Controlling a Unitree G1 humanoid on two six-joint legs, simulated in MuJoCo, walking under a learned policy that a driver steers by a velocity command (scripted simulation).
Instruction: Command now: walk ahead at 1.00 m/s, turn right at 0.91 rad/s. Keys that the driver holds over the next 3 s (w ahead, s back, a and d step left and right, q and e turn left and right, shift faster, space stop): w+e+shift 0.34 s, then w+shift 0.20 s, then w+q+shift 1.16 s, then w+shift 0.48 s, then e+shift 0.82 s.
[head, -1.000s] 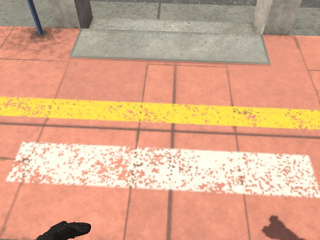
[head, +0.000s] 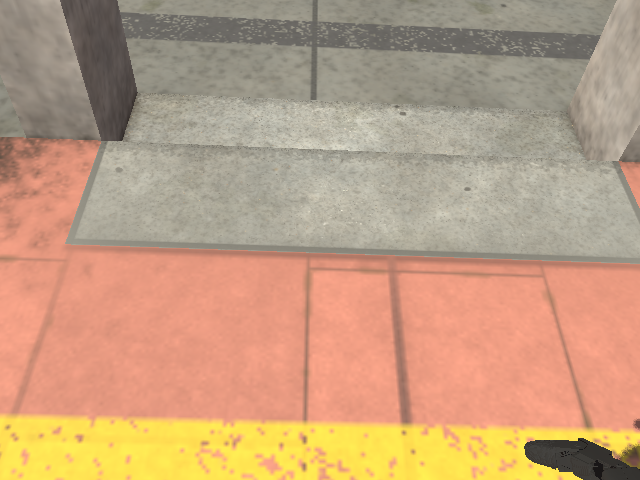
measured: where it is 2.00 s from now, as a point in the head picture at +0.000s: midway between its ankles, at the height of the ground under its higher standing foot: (406, 106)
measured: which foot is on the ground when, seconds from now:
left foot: up 0.00-0.04, down 0.06-0.44, up 0.46-0.90, down 0.92-1.00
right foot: down 0.00-0.06, up 0.08-0.46, down 0.48-0.92, up 0.94-1.00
